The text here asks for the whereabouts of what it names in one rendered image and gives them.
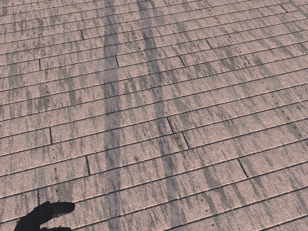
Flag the left robot hand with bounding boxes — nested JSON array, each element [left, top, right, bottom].
[[13, 201, 75, 231]]

